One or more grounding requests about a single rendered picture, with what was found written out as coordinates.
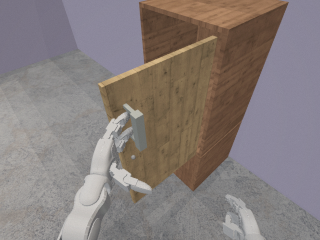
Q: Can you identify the robot right hand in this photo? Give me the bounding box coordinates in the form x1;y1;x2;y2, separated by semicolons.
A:
222;194;262;240

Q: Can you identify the robot left hand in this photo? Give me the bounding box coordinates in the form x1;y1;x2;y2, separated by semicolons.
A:
90;111;153;194

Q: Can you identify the cupboard door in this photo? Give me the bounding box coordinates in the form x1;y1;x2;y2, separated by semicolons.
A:
98;35;218;203

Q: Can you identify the handle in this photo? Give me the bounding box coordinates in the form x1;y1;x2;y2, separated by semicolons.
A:
123;103;147;152

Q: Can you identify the robot left forearm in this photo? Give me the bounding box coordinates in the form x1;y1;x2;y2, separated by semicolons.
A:
57;174;112;240

